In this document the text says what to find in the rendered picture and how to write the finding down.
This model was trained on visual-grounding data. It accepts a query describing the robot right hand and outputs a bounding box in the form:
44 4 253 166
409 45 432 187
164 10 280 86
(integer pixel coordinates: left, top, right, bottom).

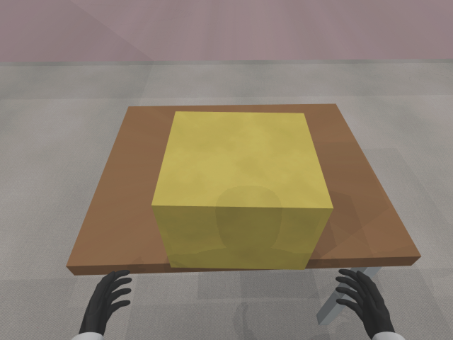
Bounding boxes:
336 269 395 340

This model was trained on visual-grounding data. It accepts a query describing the robot left hand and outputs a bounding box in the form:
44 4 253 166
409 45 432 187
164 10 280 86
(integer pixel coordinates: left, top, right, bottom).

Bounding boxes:
79 270 132 336

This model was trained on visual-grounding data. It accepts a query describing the carton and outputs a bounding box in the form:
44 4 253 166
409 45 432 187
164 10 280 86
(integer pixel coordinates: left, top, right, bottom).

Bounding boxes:
151 111 333 270

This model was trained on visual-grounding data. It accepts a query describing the table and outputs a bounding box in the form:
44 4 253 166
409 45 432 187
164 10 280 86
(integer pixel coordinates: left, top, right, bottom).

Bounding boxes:
66 103 421 325

